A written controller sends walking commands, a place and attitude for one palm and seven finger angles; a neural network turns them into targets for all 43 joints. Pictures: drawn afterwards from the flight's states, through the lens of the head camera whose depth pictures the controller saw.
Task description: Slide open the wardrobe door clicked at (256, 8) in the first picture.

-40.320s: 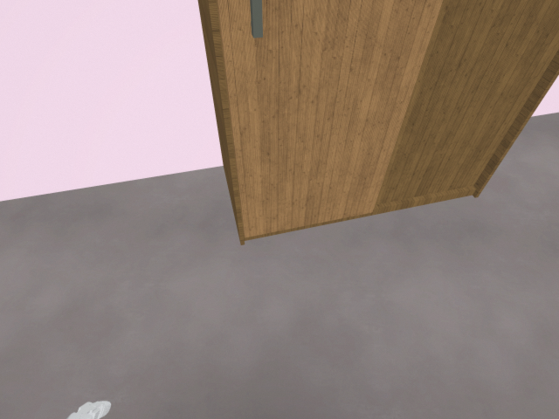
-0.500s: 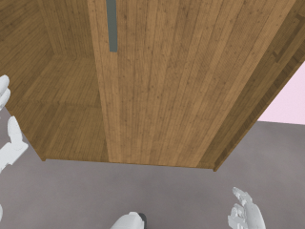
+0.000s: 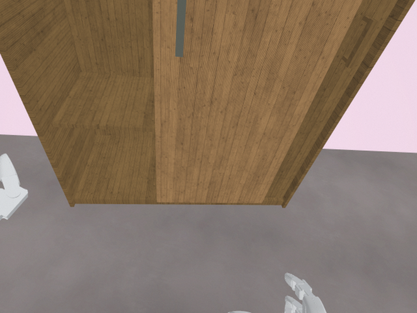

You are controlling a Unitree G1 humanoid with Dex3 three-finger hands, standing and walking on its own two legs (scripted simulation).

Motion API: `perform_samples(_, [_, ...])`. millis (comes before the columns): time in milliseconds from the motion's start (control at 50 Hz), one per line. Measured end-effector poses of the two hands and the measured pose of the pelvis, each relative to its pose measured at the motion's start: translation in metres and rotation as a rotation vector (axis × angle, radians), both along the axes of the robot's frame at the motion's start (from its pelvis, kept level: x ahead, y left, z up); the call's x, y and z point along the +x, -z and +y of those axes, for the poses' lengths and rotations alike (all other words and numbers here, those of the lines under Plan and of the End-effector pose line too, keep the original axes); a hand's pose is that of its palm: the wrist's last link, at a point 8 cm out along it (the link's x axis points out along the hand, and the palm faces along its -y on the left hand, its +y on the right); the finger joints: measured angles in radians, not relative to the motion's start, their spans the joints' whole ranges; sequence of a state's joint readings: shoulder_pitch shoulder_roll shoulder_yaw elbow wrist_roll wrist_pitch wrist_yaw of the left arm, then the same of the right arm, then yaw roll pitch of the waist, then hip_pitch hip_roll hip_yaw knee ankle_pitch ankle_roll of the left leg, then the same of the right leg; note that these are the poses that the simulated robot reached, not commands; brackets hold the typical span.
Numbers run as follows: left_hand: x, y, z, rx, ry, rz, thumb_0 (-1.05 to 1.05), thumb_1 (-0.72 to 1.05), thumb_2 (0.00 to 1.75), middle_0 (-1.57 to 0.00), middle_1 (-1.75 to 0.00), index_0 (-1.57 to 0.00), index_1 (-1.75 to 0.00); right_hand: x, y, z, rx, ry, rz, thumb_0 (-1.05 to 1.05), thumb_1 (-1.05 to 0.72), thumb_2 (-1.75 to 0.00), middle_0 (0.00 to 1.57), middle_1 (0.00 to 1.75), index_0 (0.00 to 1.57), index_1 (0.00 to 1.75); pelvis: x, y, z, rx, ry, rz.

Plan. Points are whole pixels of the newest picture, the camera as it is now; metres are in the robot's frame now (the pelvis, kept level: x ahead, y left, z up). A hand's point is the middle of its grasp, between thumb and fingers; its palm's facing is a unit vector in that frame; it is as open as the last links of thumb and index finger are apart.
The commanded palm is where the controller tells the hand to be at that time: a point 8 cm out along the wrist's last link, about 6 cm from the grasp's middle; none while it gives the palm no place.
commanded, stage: stop stepping back and stand still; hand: left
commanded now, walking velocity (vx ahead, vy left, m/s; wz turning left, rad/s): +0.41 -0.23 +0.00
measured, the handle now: (180, 26) +0.80 +0.14 +0.22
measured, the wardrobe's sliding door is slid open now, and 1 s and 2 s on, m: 0.44 0.44 0.44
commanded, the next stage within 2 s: let the arm hang, fingers relaxed in 0.64 s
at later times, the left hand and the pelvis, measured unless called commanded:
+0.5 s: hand out of the picture +0.14 +0.32 +0.18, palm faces +0.45 -0.82 -0.35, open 7.4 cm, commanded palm +0.06 +0.36 +0.18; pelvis -0.08 +0.06 -0.02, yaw -1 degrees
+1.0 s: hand out of the picture +0.04 +0.24 -0.17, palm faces +0.00 -0.99 -0.16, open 7.4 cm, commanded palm none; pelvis -0.05 +0.08 -0.02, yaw +2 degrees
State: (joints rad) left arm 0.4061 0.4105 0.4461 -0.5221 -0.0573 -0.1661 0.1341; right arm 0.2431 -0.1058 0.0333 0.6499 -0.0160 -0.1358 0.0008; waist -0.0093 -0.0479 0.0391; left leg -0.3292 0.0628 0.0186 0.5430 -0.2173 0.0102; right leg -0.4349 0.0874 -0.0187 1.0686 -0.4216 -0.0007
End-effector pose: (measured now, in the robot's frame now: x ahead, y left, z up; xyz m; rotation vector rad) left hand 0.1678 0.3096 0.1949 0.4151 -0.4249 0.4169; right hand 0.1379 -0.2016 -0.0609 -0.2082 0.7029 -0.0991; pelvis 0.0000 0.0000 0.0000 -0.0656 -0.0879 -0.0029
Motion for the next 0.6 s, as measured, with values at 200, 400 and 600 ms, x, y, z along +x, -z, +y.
perform_samples(200, [-0.08, -0.02, 0.002, 0.222, 0.015, 0.077, 0.01, 0.88, 0.9, -0.21, -0.3, -0.22, -0.3, -0.048, 0.012, -0.01, -0.046, 0.024, -0.013, 0.01, -0.9, -0.9, 0.21, 0.3, 0.21, 0.3, -0.062, 0.012, 0.014, 0.044, 0.021, 0.055])
perform_samples(400, [-0.087, 0.019, 0.043, -0.082, -0.071, 0.002, 0.01, 0.89, 0.9, -0.21, -0.3, -0.21, -0.3, -0.095, 0.013, -0.01, -0.153, 0.107, 0.059, 0.02, -0.91, -0.9, 0.2, 0.3, 0.21, 0.3, -0.072, 0.011, 0.051, 0.06, 0.0, 0.03])
perform_samples(600, [-0.076, -0.013, 0.041, 0.202, 0.034, 0.08, 0.01, 0.88, 0.9, -0.21, -0.3, -0.21, -0.3, -0.104, 0.028, 0.038, 0.01, 0.097, 0.07, 0.02, -0.91, -0.9, 0.2, 0.3, 0.21, 0.3, -0.082, 0.008, 0.058, 0.044, 0.016, 0.052])
